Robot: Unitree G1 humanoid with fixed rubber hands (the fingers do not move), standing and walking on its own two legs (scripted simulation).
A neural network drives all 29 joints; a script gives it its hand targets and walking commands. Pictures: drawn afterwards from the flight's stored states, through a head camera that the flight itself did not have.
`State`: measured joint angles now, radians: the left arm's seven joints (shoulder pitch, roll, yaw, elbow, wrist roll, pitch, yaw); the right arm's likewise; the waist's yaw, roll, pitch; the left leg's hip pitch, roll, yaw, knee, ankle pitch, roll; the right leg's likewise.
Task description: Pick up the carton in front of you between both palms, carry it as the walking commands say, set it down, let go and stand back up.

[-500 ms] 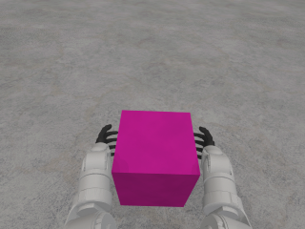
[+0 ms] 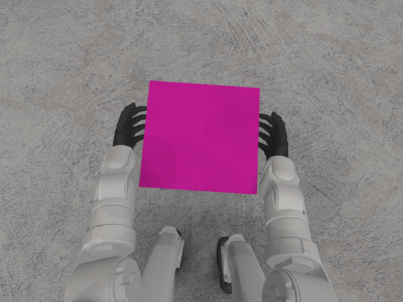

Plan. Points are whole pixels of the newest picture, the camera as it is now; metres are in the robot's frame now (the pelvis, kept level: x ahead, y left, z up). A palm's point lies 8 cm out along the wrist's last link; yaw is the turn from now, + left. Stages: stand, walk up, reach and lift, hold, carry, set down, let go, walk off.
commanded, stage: set down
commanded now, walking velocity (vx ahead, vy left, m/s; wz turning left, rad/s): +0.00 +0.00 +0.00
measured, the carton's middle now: (200, 146) +0.42 +0.04 -0.16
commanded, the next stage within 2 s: none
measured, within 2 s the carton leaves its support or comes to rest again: rests again in 1.56 s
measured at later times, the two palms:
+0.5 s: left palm (134, 144) +0.43 +0.21 -0.22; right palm (248, 151) +0.44 -0.09 -0.22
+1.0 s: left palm (139, 146) +0.47 +0.23 -0.37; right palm (231, 152) +0.48 -0.07 -0.37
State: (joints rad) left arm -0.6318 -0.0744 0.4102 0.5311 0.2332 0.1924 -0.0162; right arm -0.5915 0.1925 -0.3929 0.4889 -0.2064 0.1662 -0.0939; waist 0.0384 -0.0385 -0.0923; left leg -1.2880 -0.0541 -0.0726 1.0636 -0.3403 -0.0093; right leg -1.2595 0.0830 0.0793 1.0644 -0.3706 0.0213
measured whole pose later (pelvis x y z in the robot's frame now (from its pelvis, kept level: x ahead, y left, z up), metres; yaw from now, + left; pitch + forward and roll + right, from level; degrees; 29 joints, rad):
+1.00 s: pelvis -0.05 +0.01 -0.24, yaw -3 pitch +44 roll -4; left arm -1.27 0.21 0.38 0.84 0.16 0.27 0.02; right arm -1.23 0.00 -0.43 0.77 -0.12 0.23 -0.20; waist 0.08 -0.07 0.09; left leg -2.21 -0.11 -0.08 1.95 -0.52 -0.04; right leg -2.16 0.18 0.05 1.94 -0.57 0.09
